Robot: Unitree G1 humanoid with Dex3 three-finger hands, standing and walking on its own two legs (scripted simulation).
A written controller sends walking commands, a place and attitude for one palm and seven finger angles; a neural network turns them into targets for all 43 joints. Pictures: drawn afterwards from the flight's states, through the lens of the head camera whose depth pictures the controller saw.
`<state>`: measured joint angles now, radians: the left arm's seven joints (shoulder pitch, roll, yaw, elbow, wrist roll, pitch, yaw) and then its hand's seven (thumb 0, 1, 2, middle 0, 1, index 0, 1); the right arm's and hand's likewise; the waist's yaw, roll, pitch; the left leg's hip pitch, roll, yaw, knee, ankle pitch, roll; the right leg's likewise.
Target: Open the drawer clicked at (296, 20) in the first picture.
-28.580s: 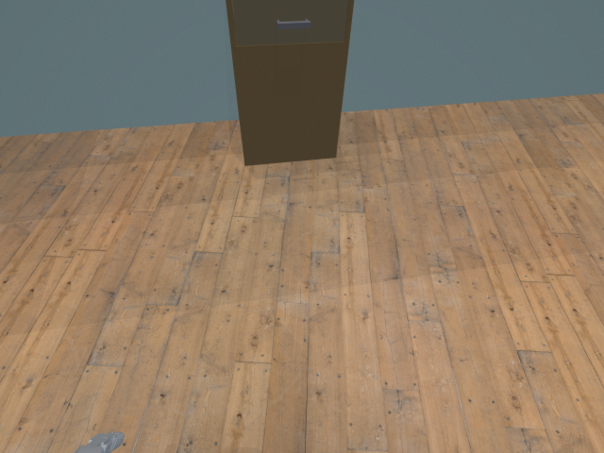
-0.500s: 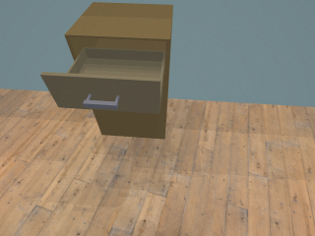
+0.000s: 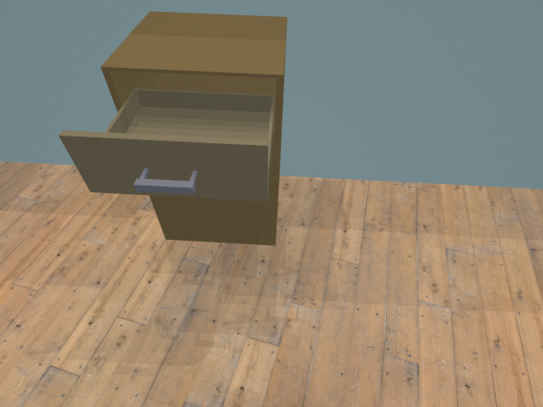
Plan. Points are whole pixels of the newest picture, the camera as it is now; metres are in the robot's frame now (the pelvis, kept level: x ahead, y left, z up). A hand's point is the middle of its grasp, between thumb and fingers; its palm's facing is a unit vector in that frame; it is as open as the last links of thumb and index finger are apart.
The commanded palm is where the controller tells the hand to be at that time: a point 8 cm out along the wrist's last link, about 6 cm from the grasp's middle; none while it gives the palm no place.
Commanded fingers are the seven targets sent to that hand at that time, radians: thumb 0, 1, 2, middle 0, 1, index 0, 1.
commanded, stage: look to check the result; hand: left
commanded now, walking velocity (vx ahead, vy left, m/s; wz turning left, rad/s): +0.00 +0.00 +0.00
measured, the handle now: (167, 180) +0.59 +0.27 -0.06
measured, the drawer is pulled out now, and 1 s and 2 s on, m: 0.30 0.30 0.30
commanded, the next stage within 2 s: come to a stop and stand still in 0.56 s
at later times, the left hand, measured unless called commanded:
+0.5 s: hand out of the picture +0.02 +0.18 -0.17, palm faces +0.04 -0.97 -0.22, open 7.4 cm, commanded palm none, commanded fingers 0.00 0.90 0.90 -0.20 -0.30 -0.20 -0.30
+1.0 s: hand out of the picture +0.10 +0.21 -0.17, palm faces +0.03 -0.97 -0.25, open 7.4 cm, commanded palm none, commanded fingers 0.00 0.90 0.90 -0.20 -0.30 -0.20 -0.30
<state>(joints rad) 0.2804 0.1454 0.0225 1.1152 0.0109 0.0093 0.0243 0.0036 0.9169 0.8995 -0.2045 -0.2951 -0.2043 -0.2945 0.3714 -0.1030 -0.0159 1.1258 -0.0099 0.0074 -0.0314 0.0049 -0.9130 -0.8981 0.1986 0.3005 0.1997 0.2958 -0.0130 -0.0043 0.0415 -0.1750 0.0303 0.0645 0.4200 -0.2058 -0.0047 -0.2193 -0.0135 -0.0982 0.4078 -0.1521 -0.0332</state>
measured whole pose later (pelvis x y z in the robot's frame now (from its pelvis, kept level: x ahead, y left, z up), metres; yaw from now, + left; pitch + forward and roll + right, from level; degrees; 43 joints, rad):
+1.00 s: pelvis +0.04 +0.00 -0.01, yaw +1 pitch -1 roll -1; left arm 0.23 0.24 0.02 1.02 0.01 -0.01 0.02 0.00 0.90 0.90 -0.21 -0.30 -0.20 -0.29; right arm 0.27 -0.25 -0.03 1.05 -0.02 -0.01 -0.02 0.01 -0.91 -0.90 0.20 0.30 0.20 0.30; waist -0.01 -0.01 -0.02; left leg -0.17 0.04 0.05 0.51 -0.31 -0.01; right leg -0.20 -0.01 -0.11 0.48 -0.26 -0.03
